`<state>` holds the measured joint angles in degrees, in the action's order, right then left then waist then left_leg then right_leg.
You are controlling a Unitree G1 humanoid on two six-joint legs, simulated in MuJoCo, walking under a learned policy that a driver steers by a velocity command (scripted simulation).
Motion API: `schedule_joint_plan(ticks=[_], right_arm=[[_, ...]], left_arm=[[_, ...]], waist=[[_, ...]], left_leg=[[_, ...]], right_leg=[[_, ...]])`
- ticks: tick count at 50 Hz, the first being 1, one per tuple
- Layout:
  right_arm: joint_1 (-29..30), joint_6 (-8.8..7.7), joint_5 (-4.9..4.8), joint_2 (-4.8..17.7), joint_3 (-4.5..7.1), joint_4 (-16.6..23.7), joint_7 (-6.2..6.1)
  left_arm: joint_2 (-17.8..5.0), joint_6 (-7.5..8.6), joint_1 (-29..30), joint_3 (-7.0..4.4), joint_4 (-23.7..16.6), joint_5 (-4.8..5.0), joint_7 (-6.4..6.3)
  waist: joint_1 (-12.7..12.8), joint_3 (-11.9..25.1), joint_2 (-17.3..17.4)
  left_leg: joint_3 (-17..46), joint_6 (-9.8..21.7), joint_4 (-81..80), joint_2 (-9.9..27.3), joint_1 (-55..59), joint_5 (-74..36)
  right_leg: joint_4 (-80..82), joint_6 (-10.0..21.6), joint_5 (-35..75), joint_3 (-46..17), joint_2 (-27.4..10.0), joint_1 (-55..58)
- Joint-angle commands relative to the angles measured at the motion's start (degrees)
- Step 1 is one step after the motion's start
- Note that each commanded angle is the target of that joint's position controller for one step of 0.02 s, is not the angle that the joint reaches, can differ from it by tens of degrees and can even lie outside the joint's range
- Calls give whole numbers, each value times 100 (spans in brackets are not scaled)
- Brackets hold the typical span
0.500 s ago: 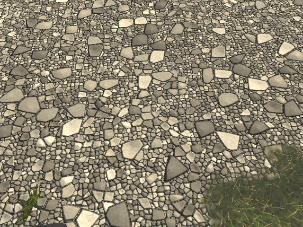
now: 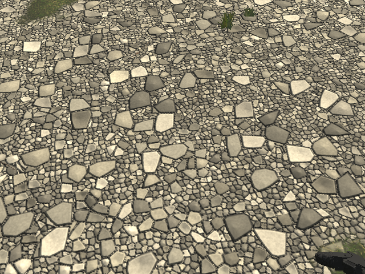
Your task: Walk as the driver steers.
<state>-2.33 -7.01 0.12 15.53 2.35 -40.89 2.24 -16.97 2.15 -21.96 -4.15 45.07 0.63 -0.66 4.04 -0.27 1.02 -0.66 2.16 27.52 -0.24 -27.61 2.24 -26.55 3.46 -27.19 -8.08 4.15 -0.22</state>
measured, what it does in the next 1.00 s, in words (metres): walks ahead, turning left: right foot, then left foot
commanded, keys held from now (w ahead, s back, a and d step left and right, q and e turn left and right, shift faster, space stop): w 0.18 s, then w+q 0.82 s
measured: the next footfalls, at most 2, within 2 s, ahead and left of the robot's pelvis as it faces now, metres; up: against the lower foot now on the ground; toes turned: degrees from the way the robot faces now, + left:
right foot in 0.48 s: +0.44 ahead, -0.12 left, +0.00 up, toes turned +7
left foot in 1.00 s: +0.64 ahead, +0.21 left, +0.00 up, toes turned +27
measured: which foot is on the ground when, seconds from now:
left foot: down 0.00-0.48, up 0.50-0.98, down 1.00-1.00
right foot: down 0.00-0.02, up 0.04-0.46, down 0.48-0.98, up 1.00-1.00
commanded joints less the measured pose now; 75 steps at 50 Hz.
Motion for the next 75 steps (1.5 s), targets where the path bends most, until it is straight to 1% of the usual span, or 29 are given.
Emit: schedule_joint_plan(ticks=[1, 2, 4, 6, 9, 15, 19, 23, 24, 25, 26, 27, 28, 31, 40, 45, 47, 49, 50, 51, 52, 53, 55, 58, 63, 68, 72, 74, 75], right_arm=[[-2138, -43, 115, 1639, 541, -98, -59], [-2294, -10, -49, 1231, 434, -223, -8], [-1508, 77, -70, 806, 280, -85, -60], [-1097, 84, 46, 581, 177, -55, -57], [-1090, 34, -2, 651, 186, -141, -65], [-1558, 157, -137, 959, 281, -355, -193], [-2021, 281, -187, 1003, 302, -502, -233], [-1911, 385, -165, 1032, 328, -477, -295], [-1862, 369, -115, 807, 247, -405, -283], [-1842, 347, 62, 397, 105, -189, -288], [-2633, 244, -163, 143, 33, -33, -262], [-2342, 249, -278, 775, 179, -182, -276], [-1815, 270, -266, 957, 249, -78, -264], [-1567, 410, -182, 681, 271, 12, -233], [-553, 514, -139, 290, 148, 455, -42], [111, 530, -142, 401, 166, 813, 96], [-97, 558, -117, 575, 261, 861, 112], [-1546, 596, -142, 1043, 551, 503, 43], [-2416, 657, -170, 1593, 751, 317, -83], [-2067, 571, -181, 2160, 765, 441, -80], [-2127, 484, -132, 1640, 621, 622, -32], [-1853, 403, -61, 1363, 525, 596, -18], [-1147, 396, -82, 1017, 425, 695, -60], [-828, 426, 26, 974, 398, 767, -154], [-975, 530, -68, 970, 371, 515, -334], [-1142, 564, 28, 745, 241, 237, -337], [-1071, 512, 19, 752, 213, 46, -311], [-1776, 455, 131, 679, 204, 62, -371], [-1407, 503, 168, 716, 182, 132, -392]], left_arm=[[-209, 122, -570, 28, -452, 20, -9], [-368, 198, -509, 44, -423, 62, 16], [-766, 243, 549, -43, -651, 127, 50], [-646, 234, 740, -76, -699, -12, 54], [-365, 156, 510, -20, -625, -12, 53], [-107, 290, 1712, 98, -980, -73, 88], [-200, 390, 2328, 73, -1158, 11, 201], [-590, 488, 1593, -113, -1004, 13, 203], [-853, 505, 847, -225, -868, -70, 151], [-1294, 459, -172, -334, -776, -132, 78], [-1491, 384, -219, -357, -669, -163, 129], [-875, 364, -16, -221, -741, -100, 132], [-594, 356, 231, -132, -738, -61, 110], [-336, 379, 933, -48, -649, -144, 129], [-766, 401, 876, -235, -280, -98, 22], [-1028, 249, 560, -335, -74, 58, 14], [-1205, 173, 603, -386, -64, 113, -8], [-1168, 93, 681, -353, -90, 152, -36], [-844, 126, 533, -219, -202, -40, -50], [-91, 293, 56, 36, -556, -204, 26], [-665, 472, 803, -51, -606, 36, 82], [-851, 548, 1207, -97, -738, 190, 96], [-832, 531, 1120, -113, -603, -89, -14], [-701, 275, 864, -117, -526, -146, -35], [-342, 174, 1321, 43, -560, -140, -8], [-407, 241, 1713, 52, -572, -95, 174], [-660, 292, 1406, -57, -531, -169, 217], [-1180, 242, 1217, -168, -629, -234, 162], [-786, 140, 885, -103, -575, -148, 133]], waist=[[-864, 2155, 991], [-949, 2197, 1444], [-885, 629, 338], [-543, 60, 246], [-361, 80, 440], [-677, -96, 239], [-873, -161, 328], [-305, 195, 497], [57, 783, 363], [404, 1760, -540], [-63, 2290, -2306], [108, 1625, -1390], [150, 932, -950], [-314, 174, -754], [-199, -228, -382], [-44, -429, -402], [-268, -185, -564], [-1089, 616, -456], [-1367, 1134, 323], [-579, 1740, 1623], [-1090, 2036, 798], [-1041, 1216, 561], [-538, 560, 25], [-192, 553, 91], [-375, 666, 339], [-638, 599, 427], [-388, 488, 268], [-696, 1192, -861], [-311, 1417, -1405]], left_leg=[[3030, 1564, -46, 1941, 4757, 575], [4472, 1669, -926, 2254, 5023, 1797], [3104, 1195, -1161, 1894, 3457, 2230], [2244, 1087, -1485, 1474, 2221, 1182], [1567, 1166, -1781, 1264, 1776, 201], [852, 995, -1806, 873, 1680, -572], [1179, 923, -1457, 1061, 2017, -273], [1456, 612, -462, 1053, 2147, -714], [1237, 418, 581, 715, 1676, -701], [753, 155, 2443, 204, 613, 962], [646, -42, 3979, -251, -1199, 3324], [924, -87, 4600, 124, -1743, 3012], [802, -90, 4634, 311, -1878, 2453], [710, -183, 4122, 760, -1227, 1595], [322, -265, 1943, 750, -1107, -225], [-67, 49, 1099, 565, -1044, 206], [-391, 282, 998, 224, -473, 808], [-639, 644, 550, -344, 1612, 618], [699, 1008, 447, 423, 3348, 418], [4108, 2131, -371, 1736, 4892, 1640], [4706, 2089, -1059, 1952, 4911, 1663], [3788, 1846, -1002, 1825, 4299, 581], [2373, 1497, -774, 1353, 2715, -1572], [1659, 1450, -891, 1100, 1639, -3027], [885, 1068, -784, 656, 1469, -3094], [1056, 923, -610, 928, 1947, -2286], [976, 575, 288, 745, 2053, -2086], [412, -108, 1893, -206, 987, 4], [294, -420, 2872, -511, 307, 2568]], right_leg=[[-3976, -125, 2012, 162, -38, -2902], [-4674, -158, -555, -200, 97, -3921], [-4845, -110, 246, 66, -570, -4417], [-4092, -130, 828, 205, -953, -3977], [-3541, -262, 1096, 381, -1085, -3651], [-1177, -538, 2847, 610, -842, -3351], [-406, -535, 3028, 582, -594, -3056], [187, -203, 2440, 638, -478, -1709], [16, 42, 2509, 403, -840, -445], [-187, 371, 2569, -804, -2040, 1175], [553, 1195, 1225, -3293, -3003, 2282], [811, 1037, 375, -3079, -2779, 1808], [879, 823, 561, -2099, -2561, 1111], [1408, 684, 1833, -643, -2007, -455], [1852, 632, 3039, 1264, -1865, -560], [1527, 420, 3456, 1656, -2109, 197], [811, 293, 5172, 1857, -2111, 418], [-1220, 15, 6115, 2186, -1791, -98], [-3103, -290, 4026, 2226, -1512, -1597], [-4921, -605, -775, 1330, -312, -3967], [-5370, -529, -722, 317, -387, -4535], [-5227, -430, -214, 368, -593, -4817], [-4385, -473, 403, 396, -996, -4105], [-3852, -645, 684, 502, -981, -3299], [-2081, -777, 2267, 662, -718, -2965], [-893, -566, 2944, 593, -672, -2614], [78, -59, 3603, 651, -573, -1845], [-276, 1068, 6600, -825, -1726, -271], [130, 1687, 6449, -1783, -2260, 102]])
